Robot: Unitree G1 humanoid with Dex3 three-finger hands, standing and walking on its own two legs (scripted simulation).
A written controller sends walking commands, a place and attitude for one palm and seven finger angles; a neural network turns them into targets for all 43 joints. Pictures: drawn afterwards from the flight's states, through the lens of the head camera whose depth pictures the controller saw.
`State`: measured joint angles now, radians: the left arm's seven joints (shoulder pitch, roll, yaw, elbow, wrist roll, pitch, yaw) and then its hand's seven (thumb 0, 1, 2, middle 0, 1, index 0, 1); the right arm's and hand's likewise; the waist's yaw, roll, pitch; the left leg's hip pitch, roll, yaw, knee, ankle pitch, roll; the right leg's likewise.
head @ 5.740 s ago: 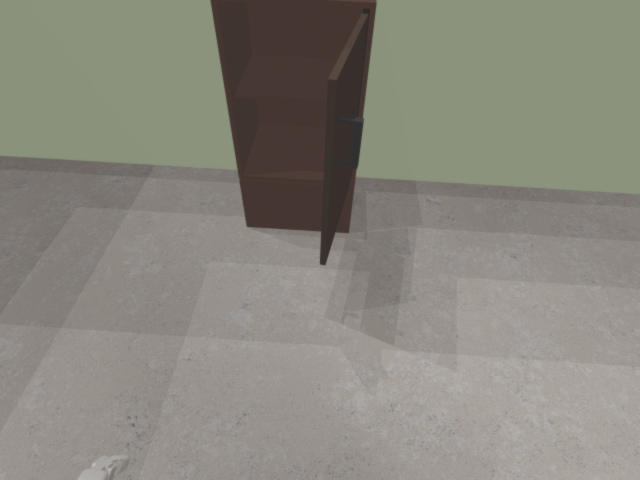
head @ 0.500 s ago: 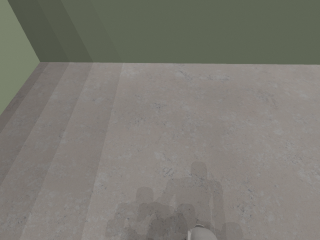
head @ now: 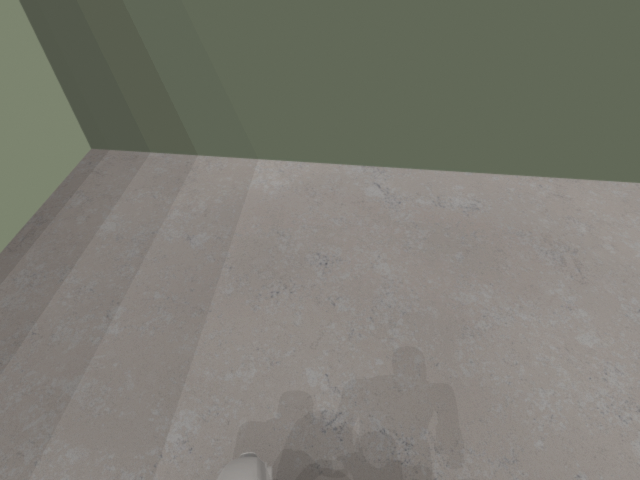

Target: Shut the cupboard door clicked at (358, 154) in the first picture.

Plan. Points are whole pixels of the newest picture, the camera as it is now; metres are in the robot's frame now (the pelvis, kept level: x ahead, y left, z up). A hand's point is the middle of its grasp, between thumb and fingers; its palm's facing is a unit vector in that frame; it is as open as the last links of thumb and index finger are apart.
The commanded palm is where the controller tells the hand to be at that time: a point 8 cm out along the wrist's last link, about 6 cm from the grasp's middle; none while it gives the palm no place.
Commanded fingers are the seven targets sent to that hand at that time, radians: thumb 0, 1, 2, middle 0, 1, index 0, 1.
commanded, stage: walk around to get in front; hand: left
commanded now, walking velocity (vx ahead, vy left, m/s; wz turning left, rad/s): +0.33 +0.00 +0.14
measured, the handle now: out of the picture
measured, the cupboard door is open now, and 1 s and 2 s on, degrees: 80 80 80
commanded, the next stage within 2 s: walk to a spot facing it in 0.02 s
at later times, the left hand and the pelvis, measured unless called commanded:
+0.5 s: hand (168, 426) +0.23 +0.25 -0.16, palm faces +0.20 -0.95 -0.22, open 7.4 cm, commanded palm none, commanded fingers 0.00 0.90 0.90 -0.20 -0.30 -0.20 -0.30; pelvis +0.14 +0.05 -0.01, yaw +9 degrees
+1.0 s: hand out of the picture +0.10 +0.22 -0.17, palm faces +0.49 -0.83 -0.27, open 7.4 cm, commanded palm none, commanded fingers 0.00 0.90 0.90 -0.20 -0.30 -0.20 -0.30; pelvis +0.16 +0.02 -0.01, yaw +29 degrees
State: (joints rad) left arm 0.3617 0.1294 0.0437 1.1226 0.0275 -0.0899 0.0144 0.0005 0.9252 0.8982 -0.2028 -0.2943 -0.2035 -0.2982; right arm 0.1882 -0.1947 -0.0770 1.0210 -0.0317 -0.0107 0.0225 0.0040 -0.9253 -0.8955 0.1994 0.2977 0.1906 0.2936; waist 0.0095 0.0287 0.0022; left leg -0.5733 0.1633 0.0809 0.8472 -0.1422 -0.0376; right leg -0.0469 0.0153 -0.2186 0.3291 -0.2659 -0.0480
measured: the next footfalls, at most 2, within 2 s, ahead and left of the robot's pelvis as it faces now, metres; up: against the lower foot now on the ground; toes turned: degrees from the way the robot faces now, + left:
left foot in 0.16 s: +0.21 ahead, +0.15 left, +0.00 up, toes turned +12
right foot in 0.62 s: +0.23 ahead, -0.08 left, +0.00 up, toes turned +9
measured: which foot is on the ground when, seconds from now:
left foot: up 0.00-0.14, down 0.16-0.62, up 0.64-1.00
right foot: down 0.00-0.16, up 0.18-0.60, down 0.62-1.00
